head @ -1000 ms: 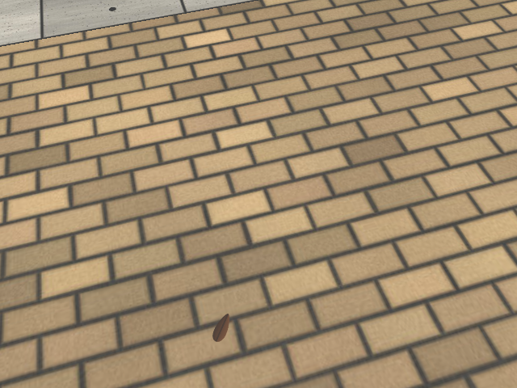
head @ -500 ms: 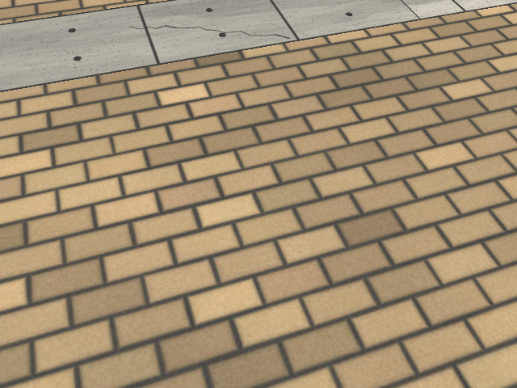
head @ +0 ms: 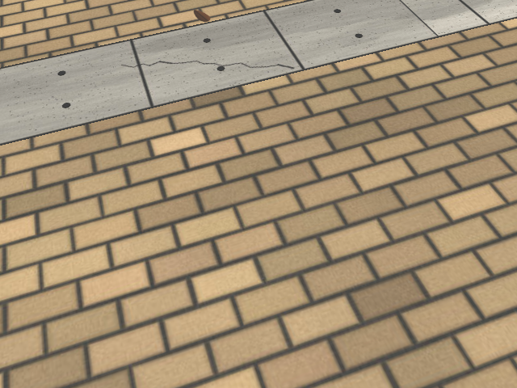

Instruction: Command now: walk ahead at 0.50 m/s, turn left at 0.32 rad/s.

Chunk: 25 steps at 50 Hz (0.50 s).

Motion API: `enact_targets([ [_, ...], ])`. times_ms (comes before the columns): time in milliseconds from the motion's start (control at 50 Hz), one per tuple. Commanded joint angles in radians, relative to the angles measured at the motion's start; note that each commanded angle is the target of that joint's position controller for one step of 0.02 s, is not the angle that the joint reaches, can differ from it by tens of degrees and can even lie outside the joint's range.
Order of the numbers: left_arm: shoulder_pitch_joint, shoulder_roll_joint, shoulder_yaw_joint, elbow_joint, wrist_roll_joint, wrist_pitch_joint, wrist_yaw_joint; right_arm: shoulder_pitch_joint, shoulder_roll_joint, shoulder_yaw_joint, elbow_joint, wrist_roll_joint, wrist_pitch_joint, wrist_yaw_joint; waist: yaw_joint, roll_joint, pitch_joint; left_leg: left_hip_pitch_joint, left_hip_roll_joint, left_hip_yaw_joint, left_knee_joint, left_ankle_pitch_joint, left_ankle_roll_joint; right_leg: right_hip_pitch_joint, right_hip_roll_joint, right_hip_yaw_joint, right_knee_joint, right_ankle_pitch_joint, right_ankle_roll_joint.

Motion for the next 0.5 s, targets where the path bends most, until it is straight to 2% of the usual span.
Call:
enact_targets([
  [20,0.101,0.079,0.021,0.004,-0.01,-0.023,0.009,0.041,-0.061,-0.02,-0.038,-0.021,0.018,0.015,0.024,-0.12,-0.014,-0.196,0.084,-0.044,0.051,0.077,-0.007,0.149,-0.277,0.26,-0.333,0.012,-0.073],
  [60,0.128,0.092,0.027,0.021,-0.017,-0.042,0.01,0.01,-0.047,-0.022,-0.052,-0.019,0.033,0.025,0.012,-0.098,-0.01,-0.231,0.089,-0.036,0.048,0.129,-0.018,0.155,-0.269,0.187,-0.352,0.101,-0.074],
  [100,0.154,0.1,0.032,0.036,-0.019,-0.048,0.012,-0.056,-0.043,-0.024,-0.074,-0.019,0.04,0.032,0.015,-0.09,0.007,-0.305,0.101,-0.028,0.021,0.198,-0.028,0.179,-0.262,0.122,-0.365,0.15,-0.073],
  [200,0.211,0.088,0.029,0.072,-0.015,-0.045,0.016,-0.228,-0.022,-0.013,-0.136,-0.018,0.037,0.044,0.042,-0.087,0.047,-0.358,0.091,0.025,-0.208,0.358,-0.042,0.221,-0.23,-0.011,-0.357,0.267,-0.06],
  [300,0.294,0.113,0.034,0.115,-0.012,-0.033,0.03,-0.369,-0.018,0.0,-0.197,-0.025,0.034,0.056,0.081,-0.087,0.065,-0.33,0.06,0.118,-0.401,0.342,0.004,0.357,-0.271,-0.084,-0.302,0.443,-0.051],
  [320,0.299,0.118,0.035,0.12,-0.01,-0.027,0.033,-0.374,-0.022,-0.001,-0.203,-0.027,0.033,0.057,0.076,-0.09,0.062,-0.316,0.047,0.13,-0.421,0.305,0.02,0.389,-0.279,-0.098,-0.272,0.518,-0.047],
  [360,0.285,0.142,0.04,0.122,-0.007,-0.017,0.04,-0.339,-0.037,-0.009,-0.2,-0.029,0.035,0.051,0.048,-0.113,0.027,-0.232,-0.009,0.168,-0.442,0.206,0.061,0.433,-0.286,-0.131,-0.159,0.803,-0.039],
  [380,0.276,0.159,0.045,0.121,-0.005,-0.009,0.042,-0.29,-0.049,-0.016,-0.188,-0.03,0.035,0.046,0.023,-0.128,-0.006,-0.168,-0.044,0.183,-0.445,0.145,0.085,0.445,-0.29,-0.142,-0.064,0.932,-0.037],
  [400,0.27,0.174,0.05,0.118,-0.004,0.001,0.042,-0.207,-0.067,-0.027,-0.165,-0.03,0.031,0.042,-0.012,-0.13,-0.057,-0.075,-0.079,0.185,-0.469,0.101,0.111,0.439,-0.291,-0.146,0.08,0.978,-0.038],
  [420,0.258,0.183,0.053,0.11,-0.008,0.01,0.038,-0.074,-0.095,-0.045,-0.124,-0.035,0.022,0.033,-0.073,-0.103,-0.131,0.105,-0.104,0.165,-0.548,0.123,0.143,0.362,-0.28,-0.157,0.29,0.878,-0.023],
  [440,0.25,0.16,0.046,0.08,-0.01,0.009,0.033,0.068,-0.184,-0.077,-0.09,-0.048,0.018,0.018,-0.134,-0.006,-0.226,0.349,0.046,-0.058,-0.614,0.035,0.202,0.147,-0.246,-0.16,0.596,0.543,0.011],
  [460,0.246,0.072,0.035,0.0,-0.024,-0.003,0.011,0.008,-0.286,-0.104,-0.117,-0.026,0.03,0.01,-0.054,0.25,-0.284,0.621,0.322,-0.645,-0.736,0.057,0.362,-0.321,0.01,-0.084,0.982,-0.345,0.08],
  [480,0.13,0.145,0.044,-0.029,-0.012,-0.018,0.006,0.029,-0.279,-0.101,-0.121,-0.005,0.042,0.007,-0.095,0.052,-0.271,0.604,0.333,-0.674,-0.8,0.151,0.366,-0.436,-0.016,0.13,1.015,-0.305,0.071],
  [500,0.088,0.12,0.036,-0.046,-0.025,-0.032,0.002,-0.02,-0.235,-0.089,-0.112,-0.001,0.041,-0.003,-0.064,0.006,-0.153,0.501,0.32,-0.533,-0.806,0.222,0.336,-0.466,-0.072,0.152,0.957,-0.212,0.062],
])
Keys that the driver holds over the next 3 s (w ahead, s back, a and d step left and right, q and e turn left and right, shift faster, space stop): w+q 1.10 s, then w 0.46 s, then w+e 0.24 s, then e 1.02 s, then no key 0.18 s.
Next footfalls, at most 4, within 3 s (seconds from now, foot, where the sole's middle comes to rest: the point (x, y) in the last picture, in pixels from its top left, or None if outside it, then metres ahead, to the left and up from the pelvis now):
0.42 left None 0.35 0.12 -0.77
0.96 right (238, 305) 0.71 0.09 -0.77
1.46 left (121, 303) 0.73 0.42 -0.77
1.98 right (119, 212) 1.06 0.48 -0.77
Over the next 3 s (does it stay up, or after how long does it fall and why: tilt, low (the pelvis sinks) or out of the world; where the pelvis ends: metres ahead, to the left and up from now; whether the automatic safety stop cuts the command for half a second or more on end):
stays up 0.94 0.52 0.00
